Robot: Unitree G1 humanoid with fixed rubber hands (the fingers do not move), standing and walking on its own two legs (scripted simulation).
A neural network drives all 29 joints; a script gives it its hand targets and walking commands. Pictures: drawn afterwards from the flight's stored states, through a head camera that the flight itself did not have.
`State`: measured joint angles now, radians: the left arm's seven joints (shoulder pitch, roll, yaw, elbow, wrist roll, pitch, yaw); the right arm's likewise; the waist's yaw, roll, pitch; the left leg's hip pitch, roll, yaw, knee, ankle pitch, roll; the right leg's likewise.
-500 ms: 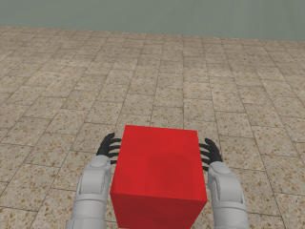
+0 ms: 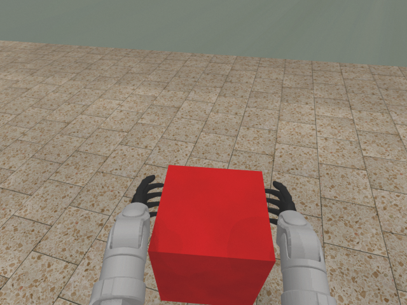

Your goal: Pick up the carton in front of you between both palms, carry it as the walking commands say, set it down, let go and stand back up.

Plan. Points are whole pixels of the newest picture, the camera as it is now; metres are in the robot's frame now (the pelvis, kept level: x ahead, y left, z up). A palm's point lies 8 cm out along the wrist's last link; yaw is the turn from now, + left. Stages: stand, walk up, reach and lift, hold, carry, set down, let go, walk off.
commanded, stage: hold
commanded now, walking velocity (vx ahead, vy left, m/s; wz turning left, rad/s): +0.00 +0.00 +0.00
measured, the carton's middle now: (210, 237) +0.29 +0.00 -0.05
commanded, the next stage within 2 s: set down in 0.16 s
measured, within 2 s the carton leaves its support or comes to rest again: neither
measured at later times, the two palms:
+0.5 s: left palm (147, 206) +0.33 +0.14 +0.02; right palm (280, 208) +0.33 -0.16 +0.01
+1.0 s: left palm (169, 230) +0.39 +0.13 -0.19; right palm (269, 242) +0.36 -0.17 -0.21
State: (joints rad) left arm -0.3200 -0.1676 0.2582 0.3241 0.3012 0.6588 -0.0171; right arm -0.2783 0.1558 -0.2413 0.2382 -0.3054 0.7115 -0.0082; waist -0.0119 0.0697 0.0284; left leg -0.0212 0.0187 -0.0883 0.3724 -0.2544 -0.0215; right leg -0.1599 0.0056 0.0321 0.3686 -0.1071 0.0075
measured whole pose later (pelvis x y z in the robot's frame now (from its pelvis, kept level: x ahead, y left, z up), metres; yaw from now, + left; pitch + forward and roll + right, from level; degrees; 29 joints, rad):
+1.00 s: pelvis -0.03 +0.02 -0.11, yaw +2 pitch +40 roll +2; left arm -0.65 -0.13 0.32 0.55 0.16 0.14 0.07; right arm -0.58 0.12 -0.46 0.44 -0.20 0.17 0.00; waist -0.04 0.06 -0.18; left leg -1.35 -0.11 -0.11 1.12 -0.46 -0.03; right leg -1.46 0.03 0.16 1.04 -0.28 0.09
